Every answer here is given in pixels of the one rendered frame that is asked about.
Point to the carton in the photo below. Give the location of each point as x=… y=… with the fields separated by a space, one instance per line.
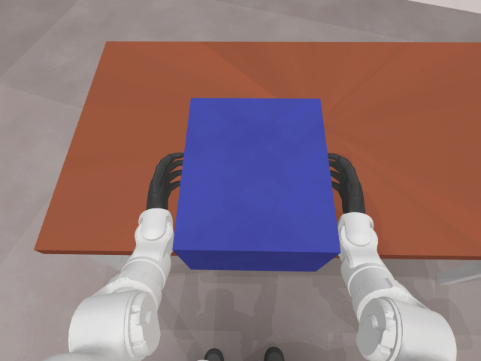
x=255 y=190

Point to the robot left forearm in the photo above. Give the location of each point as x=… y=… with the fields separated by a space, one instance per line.
x=148 y=267

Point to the robot right forearm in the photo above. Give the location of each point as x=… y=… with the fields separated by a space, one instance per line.
x=364 y=273

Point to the right robot hand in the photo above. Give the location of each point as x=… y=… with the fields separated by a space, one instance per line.
x=349 y=188

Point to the left robot hand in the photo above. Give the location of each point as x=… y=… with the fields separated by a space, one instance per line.
x=160 y=186

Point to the left robot upper arm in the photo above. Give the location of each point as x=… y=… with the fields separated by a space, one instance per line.
x=119 y=326

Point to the right robot upper arm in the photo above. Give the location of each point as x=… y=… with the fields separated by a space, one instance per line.
x=392 y=330

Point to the table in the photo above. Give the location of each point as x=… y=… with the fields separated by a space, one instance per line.
x=407 y=115

